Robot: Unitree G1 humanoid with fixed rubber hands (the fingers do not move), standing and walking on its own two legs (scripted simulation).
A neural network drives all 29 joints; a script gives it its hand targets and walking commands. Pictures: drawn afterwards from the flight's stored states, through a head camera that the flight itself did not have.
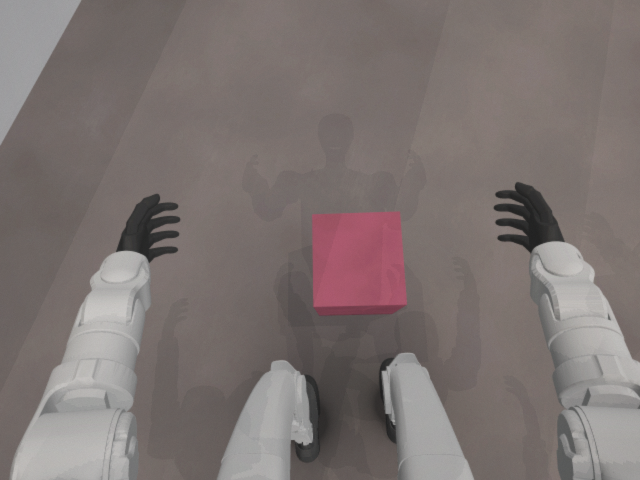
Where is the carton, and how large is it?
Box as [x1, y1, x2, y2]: [312, 211, 406, 315]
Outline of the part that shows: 399,211 312,214 313,306 319,315 392,313 406,304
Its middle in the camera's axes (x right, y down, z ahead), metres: +0.08 +0.07 +0.98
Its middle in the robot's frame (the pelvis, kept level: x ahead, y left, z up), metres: +0.45 -0.04 -0.57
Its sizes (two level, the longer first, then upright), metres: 0.210 0.200 0.250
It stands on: the floor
